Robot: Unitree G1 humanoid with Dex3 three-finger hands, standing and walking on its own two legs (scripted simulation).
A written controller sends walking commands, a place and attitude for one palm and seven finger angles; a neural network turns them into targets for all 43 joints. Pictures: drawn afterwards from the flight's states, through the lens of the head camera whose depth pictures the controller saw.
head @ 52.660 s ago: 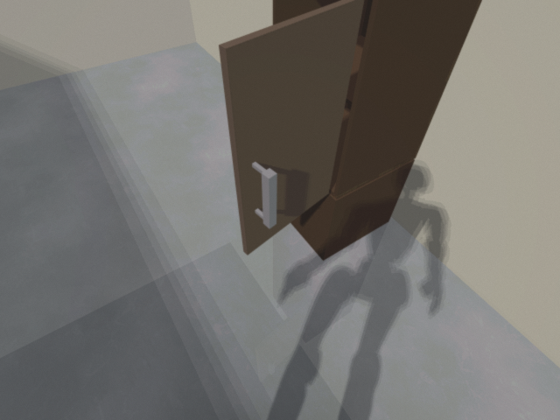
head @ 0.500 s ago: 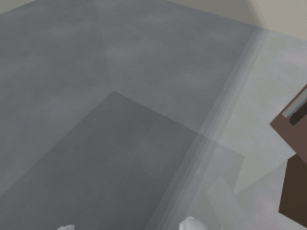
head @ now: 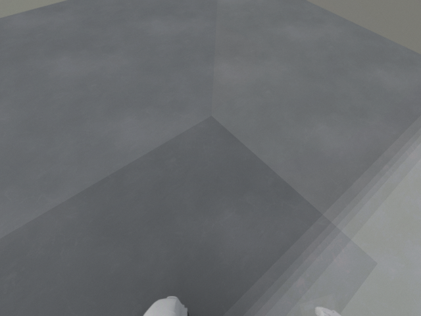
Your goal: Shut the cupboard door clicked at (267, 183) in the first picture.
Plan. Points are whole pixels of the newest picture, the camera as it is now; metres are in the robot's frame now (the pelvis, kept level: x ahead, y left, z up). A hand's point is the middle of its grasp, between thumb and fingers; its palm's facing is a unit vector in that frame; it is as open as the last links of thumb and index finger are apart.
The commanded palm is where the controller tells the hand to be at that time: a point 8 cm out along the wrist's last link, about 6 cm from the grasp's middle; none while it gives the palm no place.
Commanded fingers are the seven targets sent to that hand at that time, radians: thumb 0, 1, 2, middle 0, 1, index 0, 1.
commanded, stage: turn to face it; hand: left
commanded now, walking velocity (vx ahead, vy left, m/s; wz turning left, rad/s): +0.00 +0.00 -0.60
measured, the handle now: out of the picture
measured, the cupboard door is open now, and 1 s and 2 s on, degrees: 54 54 54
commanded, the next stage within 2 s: none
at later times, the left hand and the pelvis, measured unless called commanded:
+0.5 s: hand (133, 306) +0.14 +0.18 -0.16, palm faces -0.19 -0.93 -0.30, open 7.4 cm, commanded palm none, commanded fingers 0.00 0.90 0.90 -0.20 -0.30 -0.20 -0.30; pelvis +0.03 -0.02 -0.01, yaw -17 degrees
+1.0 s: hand (153, 251) +0.26 +0.16 -0.16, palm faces -0.52 -0.83 -0.20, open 7.4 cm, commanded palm none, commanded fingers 0.00 0.90 0.90 -0.20 -0.30 -0.20 -0.30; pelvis +0.06 +0.03 +0.01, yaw -35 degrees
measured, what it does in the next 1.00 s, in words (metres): steps on the spot, turning right: left foot, then right foot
